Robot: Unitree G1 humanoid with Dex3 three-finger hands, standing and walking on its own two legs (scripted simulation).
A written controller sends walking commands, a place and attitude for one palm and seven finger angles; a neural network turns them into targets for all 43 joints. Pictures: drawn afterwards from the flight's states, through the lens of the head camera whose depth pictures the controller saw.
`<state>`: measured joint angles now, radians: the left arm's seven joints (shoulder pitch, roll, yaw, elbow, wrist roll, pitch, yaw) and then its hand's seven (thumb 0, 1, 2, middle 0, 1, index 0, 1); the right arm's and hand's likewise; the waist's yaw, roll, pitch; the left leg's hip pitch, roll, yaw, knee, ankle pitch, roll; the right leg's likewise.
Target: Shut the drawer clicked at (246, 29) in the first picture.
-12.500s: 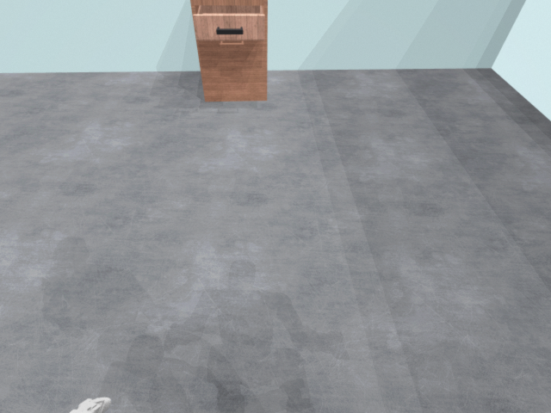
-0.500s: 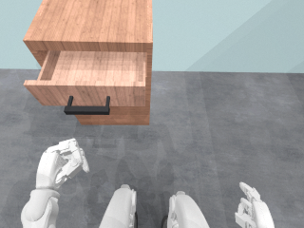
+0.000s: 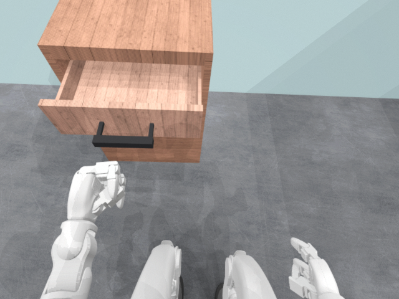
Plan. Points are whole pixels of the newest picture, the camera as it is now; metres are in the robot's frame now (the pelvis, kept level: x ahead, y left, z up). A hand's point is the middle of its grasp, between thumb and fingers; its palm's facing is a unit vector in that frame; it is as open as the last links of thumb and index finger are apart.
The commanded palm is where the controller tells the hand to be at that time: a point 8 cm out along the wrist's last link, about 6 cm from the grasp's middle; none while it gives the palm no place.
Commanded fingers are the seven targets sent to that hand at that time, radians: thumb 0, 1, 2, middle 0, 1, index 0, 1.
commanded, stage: raise the hand and make a fist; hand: left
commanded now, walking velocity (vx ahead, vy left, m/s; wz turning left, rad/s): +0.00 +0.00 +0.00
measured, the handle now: (125, 134) +0.49 +0.22 -0.08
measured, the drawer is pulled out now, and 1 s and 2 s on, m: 0.15 0.15 0.15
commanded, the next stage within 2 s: bring the fist close to the handle in 0.24 s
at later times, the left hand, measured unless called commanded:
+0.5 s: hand (124, 192) +0.31 +0.17 +0.00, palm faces +0.06 -1.00 -0.06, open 3.3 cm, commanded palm +0.29 +0.22 +0.00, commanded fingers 0.00 0.90 0.90 -1.40 -1.60 -1.40 -1.60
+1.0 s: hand (128, 176) +0.36 +0.18 -0.05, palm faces +0.04 -1.00 -0.04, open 3.3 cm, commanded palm +0.35 +0.23 -0.05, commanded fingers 0.00 0.90 0.90 -1.40 -1.60 -1.40 -1.60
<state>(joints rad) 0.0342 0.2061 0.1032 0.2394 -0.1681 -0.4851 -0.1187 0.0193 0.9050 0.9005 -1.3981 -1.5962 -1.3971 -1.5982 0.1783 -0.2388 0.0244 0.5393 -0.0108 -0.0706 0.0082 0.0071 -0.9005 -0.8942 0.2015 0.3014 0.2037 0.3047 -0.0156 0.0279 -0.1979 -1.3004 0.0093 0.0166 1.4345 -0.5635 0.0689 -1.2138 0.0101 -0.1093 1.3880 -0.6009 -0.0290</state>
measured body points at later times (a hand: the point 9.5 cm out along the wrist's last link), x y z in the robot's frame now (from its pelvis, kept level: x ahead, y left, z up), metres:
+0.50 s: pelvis +0.01 -0.03 +0.00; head +0.13 -0.02 +0.43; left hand +0.30 +0.22 +0.01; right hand +0.20 -0.28 -0.11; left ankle +0.05 +0.08 -0.59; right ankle +0.03 -0.11 -0.59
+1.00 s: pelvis -0.01 -0.02 -0.05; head +0.15 -0.01 +0.37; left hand +0.35 +0.24 -0.04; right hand +0.14 -0.28 -0.16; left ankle +0.05 +0.08 -0.59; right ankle +0.03 -0.11 -0.59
